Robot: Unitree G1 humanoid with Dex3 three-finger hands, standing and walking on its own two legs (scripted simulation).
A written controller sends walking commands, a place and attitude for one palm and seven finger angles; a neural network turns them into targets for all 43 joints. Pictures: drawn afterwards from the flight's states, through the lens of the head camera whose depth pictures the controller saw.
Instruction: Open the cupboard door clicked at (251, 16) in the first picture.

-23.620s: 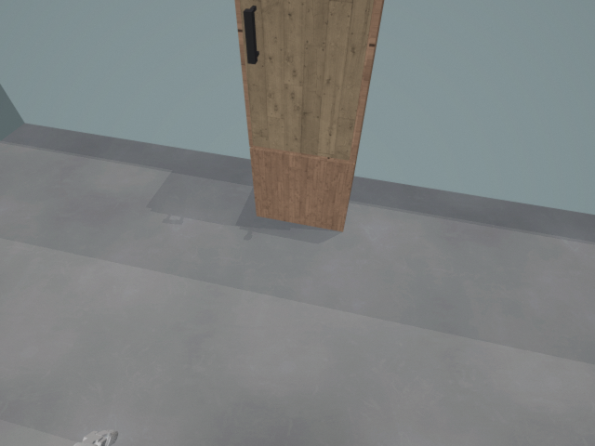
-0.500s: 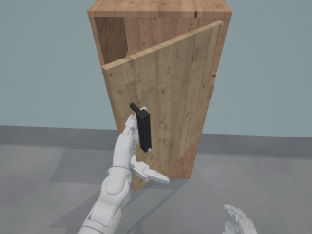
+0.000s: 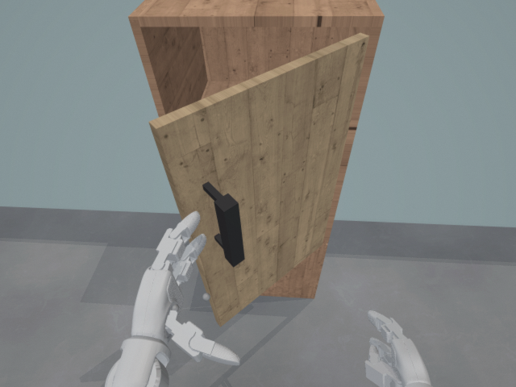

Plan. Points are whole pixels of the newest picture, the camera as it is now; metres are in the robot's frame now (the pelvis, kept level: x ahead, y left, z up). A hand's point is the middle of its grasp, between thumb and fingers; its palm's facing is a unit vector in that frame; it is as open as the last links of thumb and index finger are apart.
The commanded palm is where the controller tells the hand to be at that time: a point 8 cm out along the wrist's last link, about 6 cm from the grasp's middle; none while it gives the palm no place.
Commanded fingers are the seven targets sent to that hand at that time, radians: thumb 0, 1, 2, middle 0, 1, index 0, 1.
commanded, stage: slide the hand sideways off the handle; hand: left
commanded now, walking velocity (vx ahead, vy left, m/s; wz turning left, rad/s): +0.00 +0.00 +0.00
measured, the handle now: (222, 225) +0.33 +0.08 +0.10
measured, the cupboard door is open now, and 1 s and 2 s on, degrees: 44 44 44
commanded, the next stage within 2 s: draw the hand back to the body in 0.34 s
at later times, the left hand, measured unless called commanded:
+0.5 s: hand (175, 327) +0.18 +0.12 +0.09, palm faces -0.04 -1.00 -0.02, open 16.3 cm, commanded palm +0.16 +0.18 +0.10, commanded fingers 0.00 -0.50 0.30 -0.15 -0.30 -0.15 -0.30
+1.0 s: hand (104, 320) +0.17 +0.18 +0.13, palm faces +0.05 -0.99 -0.14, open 16.0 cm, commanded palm +0.14 +0.24 +0.15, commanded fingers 0.00 -0.19 0.44 -0.16 -0.30 -0.16 -0.30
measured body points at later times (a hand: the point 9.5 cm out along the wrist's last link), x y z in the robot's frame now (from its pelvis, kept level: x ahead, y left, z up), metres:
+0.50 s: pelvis +0.00 -0.01 -0.01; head +0.00 -0.03 +0.44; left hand +0.18 +0.17 +0.10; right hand +0.17 -0.24 -0.08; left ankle +0.03 +0.12 -0.70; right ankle -0.04 -0.09 -0.70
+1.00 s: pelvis -0.01 +0.01 +0.01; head -0.03 +0.00 +0.46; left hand +0.16 +0.24 +0.14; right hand +0.19 -0.20 -0.05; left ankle +0.03 +0.12 -0.70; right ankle -0.04 -0.09 -0.70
